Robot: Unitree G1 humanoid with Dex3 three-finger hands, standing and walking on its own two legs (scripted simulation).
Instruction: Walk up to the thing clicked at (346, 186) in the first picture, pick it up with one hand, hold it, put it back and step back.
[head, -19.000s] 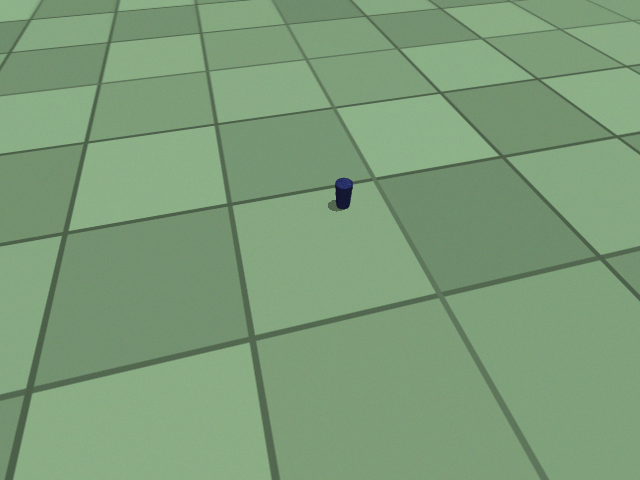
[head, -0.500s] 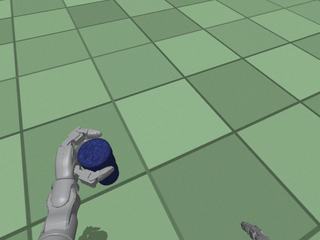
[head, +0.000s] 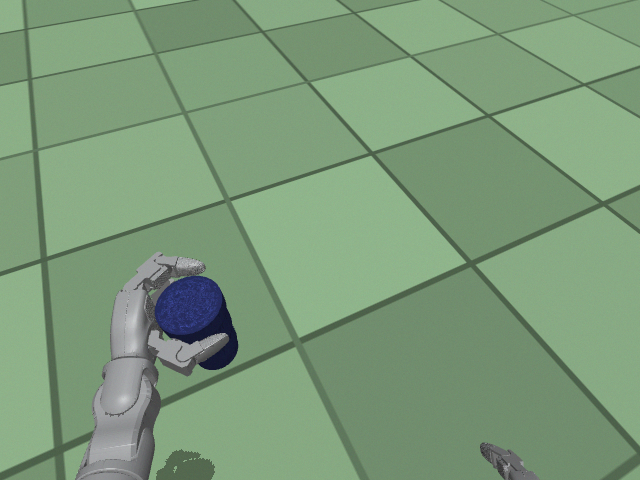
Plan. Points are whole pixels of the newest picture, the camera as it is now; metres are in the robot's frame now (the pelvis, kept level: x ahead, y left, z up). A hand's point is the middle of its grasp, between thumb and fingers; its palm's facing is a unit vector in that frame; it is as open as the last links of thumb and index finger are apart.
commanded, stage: hold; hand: left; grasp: from the side
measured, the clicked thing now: (204, 328) +0.33 +0.16 +0.00
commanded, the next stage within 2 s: crouch in 0.60 s
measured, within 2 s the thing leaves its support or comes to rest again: neither
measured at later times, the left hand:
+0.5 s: hand (191, 315) +0.32 +0.16 +0.04, palm faces +0.10 -0.99 -0.03, open 11.0 cm
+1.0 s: hand (196, 326) +0.33 +0.17 +0.00, palm faces +0.15 -0.99 -0.02, open 11.0 cm
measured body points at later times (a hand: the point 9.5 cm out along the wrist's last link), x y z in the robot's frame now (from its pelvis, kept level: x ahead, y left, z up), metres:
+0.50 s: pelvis +0.00 +0.00 +0.00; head +0.04 +0.00 +0.45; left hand +0.31 +0.22 +0.04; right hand +0.12 -0.25 -0.11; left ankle +0.00 +0.13 -0.71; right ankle +0.02 -0.13 -0.71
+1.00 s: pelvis -0.01 +0.00 -0.02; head +0.05 +0.01 +0.43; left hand +0.31 +0.22 +0.00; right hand +0.12 -0.25 -0.13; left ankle +0.00 +0.13 -0.71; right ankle +0.02 -0.13 -0.71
